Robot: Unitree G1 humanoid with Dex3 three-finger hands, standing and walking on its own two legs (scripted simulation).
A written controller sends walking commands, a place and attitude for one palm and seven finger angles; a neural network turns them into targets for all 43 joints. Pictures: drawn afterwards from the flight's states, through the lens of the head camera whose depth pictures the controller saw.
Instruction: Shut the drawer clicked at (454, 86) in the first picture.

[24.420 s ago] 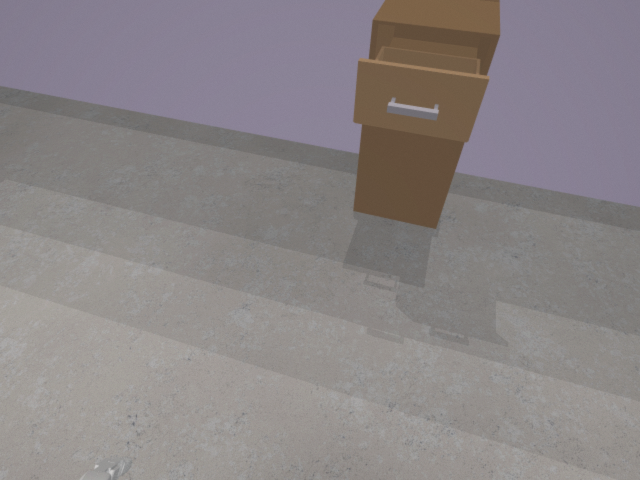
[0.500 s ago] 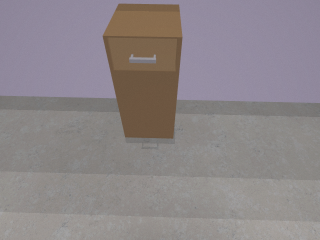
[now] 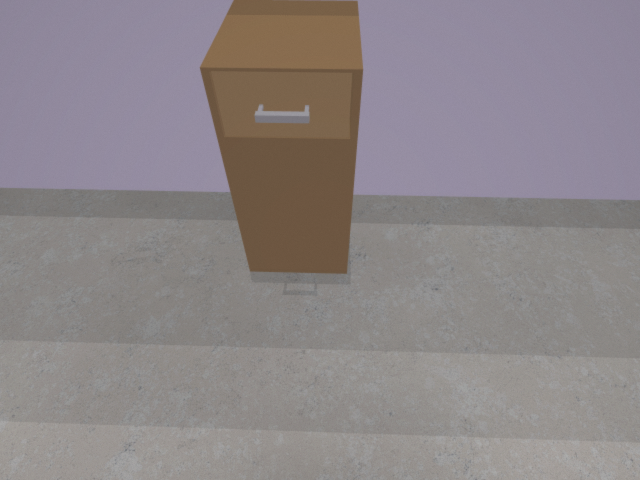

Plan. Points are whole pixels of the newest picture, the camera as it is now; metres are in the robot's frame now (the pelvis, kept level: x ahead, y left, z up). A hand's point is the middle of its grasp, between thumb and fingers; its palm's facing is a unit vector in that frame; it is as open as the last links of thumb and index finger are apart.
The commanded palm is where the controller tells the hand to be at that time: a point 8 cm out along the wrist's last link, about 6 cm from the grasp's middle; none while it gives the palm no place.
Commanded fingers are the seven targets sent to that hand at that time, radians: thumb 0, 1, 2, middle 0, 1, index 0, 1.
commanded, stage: look to check the result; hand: left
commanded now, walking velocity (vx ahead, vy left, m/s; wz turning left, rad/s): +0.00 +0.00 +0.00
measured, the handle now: (283, 112) +0.92 +0.14 -0.05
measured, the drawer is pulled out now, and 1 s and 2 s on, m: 0.00 0.00 0.00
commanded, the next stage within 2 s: stand and wait in 0.20 s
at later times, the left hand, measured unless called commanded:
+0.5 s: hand out of the picture +0.02 +0.17 -0.17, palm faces +0.03 -0.97 -0.23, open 7.4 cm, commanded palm none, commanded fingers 0.00 0.90 0.90 -0.20 -0.30 -0.20 -0.30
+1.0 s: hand out of the picture +0.04 +0.18 -0.17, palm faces +0.02 -0.96 -0.26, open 7.4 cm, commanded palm none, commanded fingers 0.00 0.90 0.90 -0.20 -0.30 -0.20 -0.30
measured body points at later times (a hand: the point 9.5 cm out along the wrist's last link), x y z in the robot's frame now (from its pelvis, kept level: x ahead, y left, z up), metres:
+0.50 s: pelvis +0.00 -0.01 +0.00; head +0.02 -0.02 +0.45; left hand +0.02 +0.22 -0.15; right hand +0.01 -0.24 -0.16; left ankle +0.00 +0.11 -0.74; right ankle -0.01 -0.12 -0.74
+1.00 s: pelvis +0.01 -0.02 +0.00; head +0.02 -0.03 +0.45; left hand +0.04 +0.23 -0.15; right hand +0.03 -0.27 -0.16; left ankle +0.00 +0.11 -0.74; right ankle -0.01 -0.12 -0.74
